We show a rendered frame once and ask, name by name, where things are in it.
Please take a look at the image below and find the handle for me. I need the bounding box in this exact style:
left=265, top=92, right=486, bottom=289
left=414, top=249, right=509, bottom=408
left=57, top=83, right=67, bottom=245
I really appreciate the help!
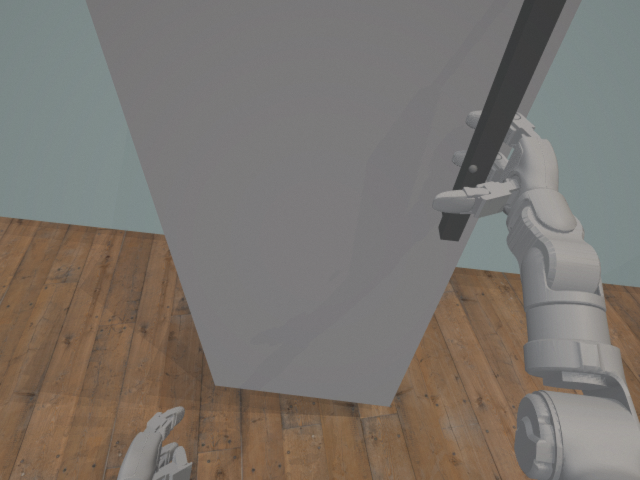
left=438, top=0, right=566, bottom=241

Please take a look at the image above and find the robot right hand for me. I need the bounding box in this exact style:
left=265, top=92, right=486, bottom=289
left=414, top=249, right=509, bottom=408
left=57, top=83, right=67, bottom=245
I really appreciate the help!
left=432, top=111, right=559, bottom=218

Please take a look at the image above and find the robot left hand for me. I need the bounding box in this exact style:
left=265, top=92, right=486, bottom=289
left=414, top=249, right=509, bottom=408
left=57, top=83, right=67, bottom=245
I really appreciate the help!
left=117, top=406, right=192, bottom=480

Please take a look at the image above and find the fridge door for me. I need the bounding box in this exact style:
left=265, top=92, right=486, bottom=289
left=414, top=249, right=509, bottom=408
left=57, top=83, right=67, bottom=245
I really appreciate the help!
left=86, top=0, right=582, bottom=407

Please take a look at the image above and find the right robot upper arm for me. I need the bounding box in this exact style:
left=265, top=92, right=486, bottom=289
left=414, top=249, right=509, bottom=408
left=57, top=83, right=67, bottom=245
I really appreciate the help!
left=514, top=390, right=640, bottom=480

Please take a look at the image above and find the right robot forearm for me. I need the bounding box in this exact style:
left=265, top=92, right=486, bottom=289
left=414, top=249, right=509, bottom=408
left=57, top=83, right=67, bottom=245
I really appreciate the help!
left=506, top=188, right=640, bottom=431

